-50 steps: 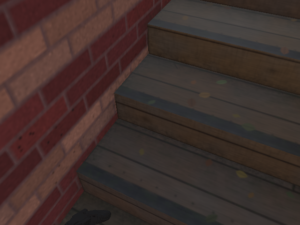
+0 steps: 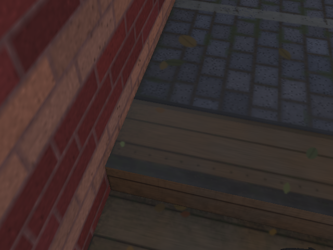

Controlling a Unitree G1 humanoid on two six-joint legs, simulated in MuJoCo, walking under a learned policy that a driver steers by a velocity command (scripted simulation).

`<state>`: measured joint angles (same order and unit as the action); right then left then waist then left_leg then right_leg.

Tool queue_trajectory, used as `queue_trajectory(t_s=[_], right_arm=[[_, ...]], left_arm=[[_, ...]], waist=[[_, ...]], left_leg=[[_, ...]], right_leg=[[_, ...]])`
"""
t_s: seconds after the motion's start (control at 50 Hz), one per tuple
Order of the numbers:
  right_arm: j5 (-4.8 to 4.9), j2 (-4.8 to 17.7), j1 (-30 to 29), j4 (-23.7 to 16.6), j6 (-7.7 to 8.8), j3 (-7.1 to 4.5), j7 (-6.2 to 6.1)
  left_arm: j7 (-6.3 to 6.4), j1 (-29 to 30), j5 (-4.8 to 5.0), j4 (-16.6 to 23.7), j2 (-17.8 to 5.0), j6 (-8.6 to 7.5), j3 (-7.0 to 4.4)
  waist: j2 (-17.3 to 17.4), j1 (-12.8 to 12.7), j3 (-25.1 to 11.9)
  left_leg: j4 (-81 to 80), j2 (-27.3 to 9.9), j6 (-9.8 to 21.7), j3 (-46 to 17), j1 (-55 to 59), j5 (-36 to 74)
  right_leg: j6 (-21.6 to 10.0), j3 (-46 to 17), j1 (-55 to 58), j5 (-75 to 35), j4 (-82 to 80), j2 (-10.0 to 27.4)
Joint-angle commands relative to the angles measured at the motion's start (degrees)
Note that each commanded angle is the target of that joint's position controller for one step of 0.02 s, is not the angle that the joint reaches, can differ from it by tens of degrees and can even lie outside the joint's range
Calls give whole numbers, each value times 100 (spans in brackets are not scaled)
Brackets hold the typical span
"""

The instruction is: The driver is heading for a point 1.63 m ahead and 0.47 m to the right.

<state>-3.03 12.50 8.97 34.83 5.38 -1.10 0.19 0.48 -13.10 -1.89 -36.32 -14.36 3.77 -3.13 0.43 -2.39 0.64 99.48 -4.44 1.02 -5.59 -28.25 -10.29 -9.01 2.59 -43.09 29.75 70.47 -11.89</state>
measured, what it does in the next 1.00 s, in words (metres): climbs, turning right: left foot 0.15 m higher, then right foot 0.15 m higher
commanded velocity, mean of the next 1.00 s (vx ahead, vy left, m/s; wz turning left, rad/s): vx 1.00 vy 0.00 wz -0.66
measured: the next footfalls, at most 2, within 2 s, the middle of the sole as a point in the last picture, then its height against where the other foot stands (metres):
left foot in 0.28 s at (157, 232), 0.15 m higher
right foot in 0.70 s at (292, 150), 0.15 m higher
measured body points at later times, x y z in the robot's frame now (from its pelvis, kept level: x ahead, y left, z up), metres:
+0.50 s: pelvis +0.43 -0.07 +0.23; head +0.41 -0.05 +0.68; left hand +0.75 +0.03 +0.20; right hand +0.32 -0.37 +0.12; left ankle +0.41 +0.08 -0.48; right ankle +0.37 -0.19 -0.15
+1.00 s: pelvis +0.84 -0.38 +0.39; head +0.86 -0.38 +0.84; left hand +0.96 -0.14 +0.25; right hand +0.94 -0.70 +0.36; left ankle +1.02 -0.39 -0.25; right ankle +0.65 -0.33 -0.33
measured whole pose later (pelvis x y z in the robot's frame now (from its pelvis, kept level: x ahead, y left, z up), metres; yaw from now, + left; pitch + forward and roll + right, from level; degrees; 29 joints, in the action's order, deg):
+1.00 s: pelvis +0.84 -0.38 +0.39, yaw -37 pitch +5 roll -3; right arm -1.5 11.6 0.5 30.6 3.9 0.1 2.3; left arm 1.0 -27.6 -1.6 -52.5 -14.8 -6.7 -3.4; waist 0.2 -4.6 -3.7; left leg 63.9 -2.3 7.7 0.4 -51.7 -14.5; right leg -4.8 1.8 2.8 26.2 19.3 -7.3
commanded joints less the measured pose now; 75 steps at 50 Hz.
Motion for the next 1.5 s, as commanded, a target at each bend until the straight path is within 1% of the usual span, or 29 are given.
queue_trajectory(t_s=[0.02, 0.18, 0.26, 0.28, 0.3, 0.32, 0.36, 0.4, 0.44, 0.56, 0.6, 0.64, 0.68, 0.7, 0.72, 0.74, 0.78, 0.82, 0.86, 1.0, 1.08, 1.12, 1.14, 1.16, 1.18, 1.22, 1.32, 1.44, 1.5], right_arm=[[-253, -176, -742, -1495, 135, 171, -205], [-237, -337, -2623, -2327, -187, 524, -350], [301, 558, 1330, -1009, -382, -205, -606], [292, 1206, 2120, -487, -215, -471, -612], [72, 1335, 1388, -237, -151, -462, -603], [111, 843, -8, -475, -118, -364, -498], [319, -78, -446, -33, -28, -128, -397], [181, -101, 357, 632, 154, -86, -310], [87, 268, 934, 1007, 235, -160, -279], [204, 575, 1075, 1464, 312, -190, -161], [324, 892, 1931, 1684, 226, -303, -333], [527, 1741, 1423, 1081, 216, -446, -455], [585, 2691, 1165, 834, 149, -792, -299], [591, 2310, 1083, 682, 172, -784, -155], [434, 1330, 1294, 611, 181, -619, -37], [321, 626, 1212, -128, 291, -468, 175], [462, -1, 554, -320, 345, -225, 80], [187, -221, -515, -545, 200, -63, -6], [237, 166, 532, -57, -27, -118, -3], [175, 215, -598, -540, -196, 107, 370], [251, 931, 526, 162, -203, -199, 381], [201, 1404, 2476, 835, -260, -517, 282], [210, 1478, 2508, 1088, -299, -590, 191], [88, 1687, 1993, 918, -272, -538, 71], [191, 1596, 1839, 685, -331, -595, -11], [276, 1078, 1403, 696, -318, -475, -82], [203, 1331, 1242, 657, -52, -459, -15], [344, 1600, 1534, 670, -68, -621, 81], [269, 1780, 1465, 674, -94, -665, 97]], left_arm=[[106, -242, -217, 24, -943, -333, -331], [62, -1400, 144, -905, -877, -873, -272], [-111, 289, 171, -217, -1800, -1078, -745], [-223, 1019, 101, 73, -1134, -1134, -640], [-386, 1184, 15, 523, -97, -1031, -328], [-450, 501, -169, 625, -164, -854, -255], [-451, 157, -382, 647, 20, -476, -146], [-363, 228, -358, 628, 419, -197, 33], [-321, 620, -85, 804, 649, -48, 128], [-97, 2573, -4, 1673, 626, 119, 211], [-270, 2699, 90, 1679, 478, 242, 222], [-368, 1467, 180, 1206, -110, 96, 43], [-181, -451, 265, 943, -465, 68, -225], [-227, -600, 257, 840, -790, -41, -367], [-290, 457, 365, 737, -952, -204, -514], [-340, 468, 50, 591, -1358, -202, -476], [-109, -392, -41, -91, -1044, -426, -481], [58, -845, -172, -840, -418, -806, -299], [80, -874, -233, -905, 184, -957, -48], [59, -530, 105, -1093, -556, -1232, -56], [105, -738, 16, -1023, -1335, -1325, -266], [197, 2, -21, -658, -1403, -1098, -338], [135, 234, -205, -498, -605, -1111, -158], [148, -646, 66, 9, -147, -1164, 63], [129, -503, 15, 184, -510, -1221, 117], [29, 104, -112, 263, -632, -1272, 183], [-80, 839, -167, 877, -490, -798, 371], [-138, 1317, 70, 826, -594, -851, 370], [76, -626, 2, 347, -1127, -958, 65]], waist=[[-260, 99, -303], [538, -66, 6], [-617, 2158, -2855], [305, 2281, -3029], [2180, 1390, -2657], [1658, 543, -2316], [236, -81, -965], [-508, -163, -191], [-110, -83, 420], [136, -440, 1663], [123, -215, 1036], [403, -736, -595], [1760, -1578, -1986], [1865, -1510, -1935], [580, -820, -1488], [-1173, -301, -2153], [7, -505, -1970], [131, -506, -449], [372, -85, -399], [-46, 354, 206], [-703, 824, -603], [-449, 2030, -1036], [773, 1634, -712], [1555, 582, -1523], [882, 847, -2149], [-469, 460, -524], [-444, -12, 551], [160, 474, 109], [-45, -532, -1159]], left_leg=[[2998, 643, 92, -80, -3198, -700], [-959, 15, 202, 794, -2818, -2509], [-4319, 789, 187, 587, 3404, -1323], [-5688, -58, 363, -831, 4011, -2479], [-7359, -1318, 896, -3724, 3818, -2786], [-7655, -1694, 1104, -4616, 2972, -4090], [-7381, -1725, 1151, -3540, 1542, -4141], [-7297, -1517, 779, -1940, 1325, -2653], [-7803, -1590, 539, -727, 1632, -1720], [-9442, -954, -200, 1990, 510, 558], [-9897, -839, -93, 2497, 1410, 2777], [-8762, -966, 243, 2492, 1523, 9432], [-6111, -1392, 534, 1845, 2873, 11011], [-4630, -1334, 697, 1385, 2668, 9953], [-2082, -299, 535, 1280, 1265, 3445], [771, 915, 149, 807, -1113, -499], [1526, 712, 446, -545, -1942, -604], [998, 370, 610, -870, -2683, -1716], [-26, 205, 767, -623, -2383, -1763], [-5045, 159, 706, 1106, -145, 1120], [-5803, 983, 741, 1643, 1507, 1501], [-6787, 994, 1270, 1159, 3568, 1321], [-6366, 504, 1565, 271, 4494, 1356], [-6375, -727, 2484, -2064, 5817, 2402], [-7756, -1026, 2774, -3510, 5502, 179], [-8518, -711, 2205, -3073, 3145, -835], [-9128, -9, 1897, -1915, 85, -334], [-8633, 318, 1128, -1553, 848, 1201], [-5498, 637, 680, -1224, 1146, 2754]], right_leg=[[-1376, -5002, 2036, -31, -4982, 1251], [-670, -2836, 2148, -4120, -6371, 996], [-178, -2693, 1873, -11347, -2568, 984], [164, -1859, 1400, -7368, -215, 106], [349, -1420, -93, -2347, 1786, -211], [279, -1521, -530, -2402, 3457, 285], [119, -1356, -1298, -2597, 4774, 733], [61, -1133, -2136, -1938, 5645, 863], [106, -1116, -3161, -1207, 6292, 901], [45, -366, -3255, -628, 4561, 978], [-139, 797, -2192, -547, 3166, 1080], [-178, 1306, 1479, -1058, 1245, 417], [-154, 575, 2860, -112, -55, 173], [-221, -102, 3518, 305, -1588, -16], [-684, -1647, 3846, 126, -2654, 266], [-1284, -5500, 4946, -1484, -4337, 2025], [-1128, -4947, 4967, -1359, -4529, 2258], [-1090, -4265, 3892, -1976, -4120, 2091], [-870, -3444, 3804, -2988, -4282, 2469], [222, -90, 2456, -5451, -6447, 1444], [681, 224, 4109, -9304, -4971, 1894], [871, 491, 3129, -8551, -1047, 1419], [883, 393, 1082, -1152, 1710, 462], [1079, -578, -662, 52, 3179, 653], [1006, -869, -795, -554, 3083, 752], [867, -916, -479, -1341, 1819, 1342], [1160, -697, 513, -1168, -742, 1907], [1107, -387, 2582, -3397, -3666, 1388], [932, -327, 4744, -1985, -3685, 1261]])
